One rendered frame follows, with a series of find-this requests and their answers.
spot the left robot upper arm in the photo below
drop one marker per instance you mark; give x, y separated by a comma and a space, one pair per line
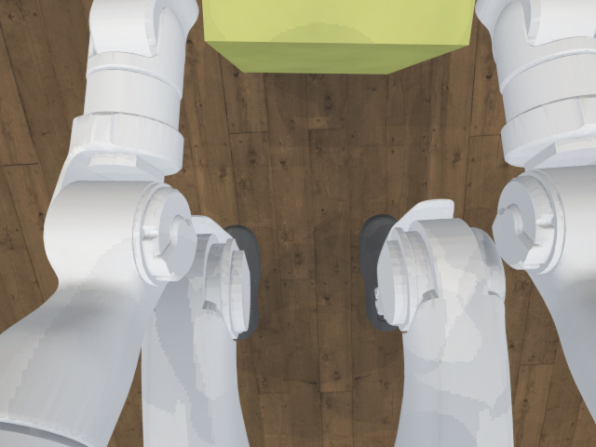
66, 369

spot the right robot upper arm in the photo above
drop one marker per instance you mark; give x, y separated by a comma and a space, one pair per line
546, 225

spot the robot right forearm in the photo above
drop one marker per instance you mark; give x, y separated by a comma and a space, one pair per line
545, 55

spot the robot left thigh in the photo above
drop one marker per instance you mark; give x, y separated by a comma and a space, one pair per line
189, 358

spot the robot left foot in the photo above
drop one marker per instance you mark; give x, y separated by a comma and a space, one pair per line
247, 242

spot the robot left forearm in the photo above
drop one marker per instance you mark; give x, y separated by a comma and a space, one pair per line
129, 129

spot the carton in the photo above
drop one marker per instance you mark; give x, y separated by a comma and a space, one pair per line
375, 37

